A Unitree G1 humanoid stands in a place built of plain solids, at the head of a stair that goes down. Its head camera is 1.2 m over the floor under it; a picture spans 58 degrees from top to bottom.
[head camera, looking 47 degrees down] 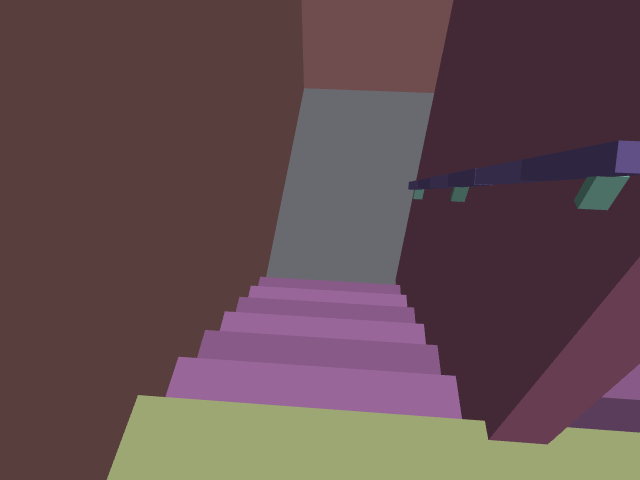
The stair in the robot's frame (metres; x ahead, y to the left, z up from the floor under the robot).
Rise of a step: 0.20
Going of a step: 0.23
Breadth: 0.97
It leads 4 degrees to the right of straight ahead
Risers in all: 7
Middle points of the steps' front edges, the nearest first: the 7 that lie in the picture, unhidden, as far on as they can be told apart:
0.48 0.03 0.00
0.70 0.02 -0.19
0.93 0.00 -0.39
1.15 -0.02 -0.59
1.38 -0.03 -0.78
1.60 -0.05 -0.98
1.83 -0.07 -1.17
